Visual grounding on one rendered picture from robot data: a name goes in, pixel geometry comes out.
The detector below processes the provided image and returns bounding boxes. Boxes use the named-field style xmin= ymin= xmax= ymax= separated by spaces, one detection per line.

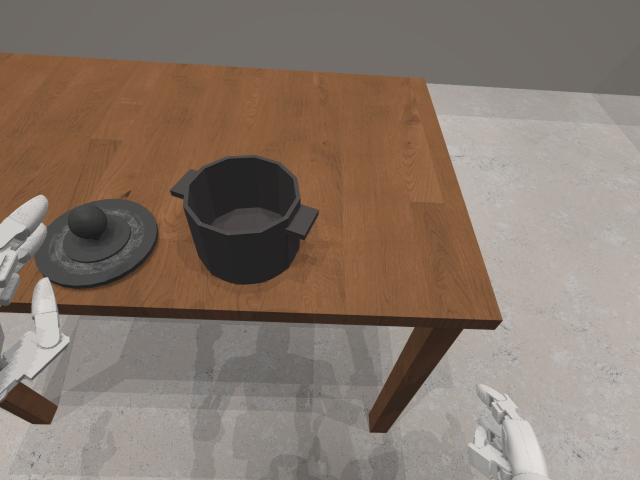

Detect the table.
xmin=0 ymin=52 xmax=503 ymax=433

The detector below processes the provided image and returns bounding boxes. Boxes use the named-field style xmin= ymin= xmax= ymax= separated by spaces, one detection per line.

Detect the lid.
xmin=34 ymin=199 xmax=158 ymax=289

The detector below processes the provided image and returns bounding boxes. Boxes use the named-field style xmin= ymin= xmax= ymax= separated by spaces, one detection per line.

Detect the robot left hand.
xmin=0 ymin=195 xmax=70 ymax=403

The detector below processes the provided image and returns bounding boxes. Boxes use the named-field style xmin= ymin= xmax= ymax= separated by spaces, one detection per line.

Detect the knob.
xmin=68 ymin=205 xmax=107 ymax=239

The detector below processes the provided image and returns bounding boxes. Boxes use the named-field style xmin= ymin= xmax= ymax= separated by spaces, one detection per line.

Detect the robot right hand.
xmin=468 ymin=384 xmax=549 ymax=480

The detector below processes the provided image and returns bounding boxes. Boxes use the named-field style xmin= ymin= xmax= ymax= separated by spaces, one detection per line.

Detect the pot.
xmin=170 ymin=155 xmax=319 ymax=285

